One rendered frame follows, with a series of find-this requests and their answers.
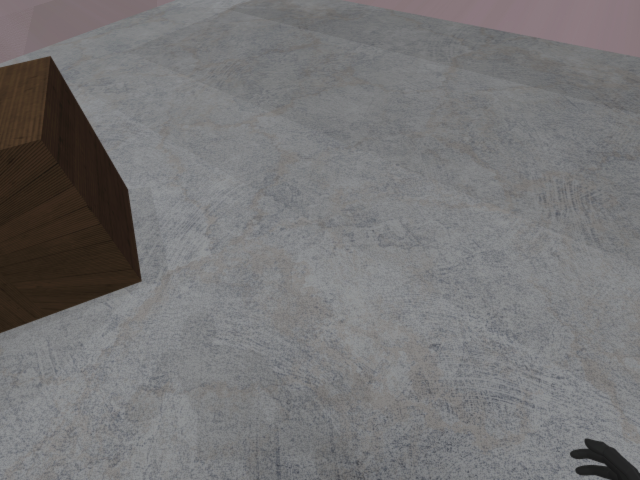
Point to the pedestal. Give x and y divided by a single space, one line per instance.
66 228

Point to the robot right hand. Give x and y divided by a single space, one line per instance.
618 467

